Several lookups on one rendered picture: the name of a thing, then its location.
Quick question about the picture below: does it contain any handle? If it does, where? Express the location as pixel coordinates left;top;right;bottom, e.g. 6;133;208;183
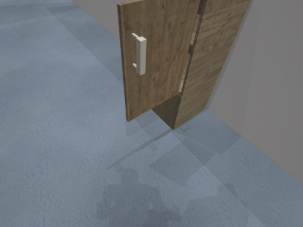
132;33;147;76

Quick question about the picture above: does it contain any cupboard door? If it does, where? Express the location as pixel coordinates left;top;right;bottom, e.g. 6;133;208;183
116;0;201;122

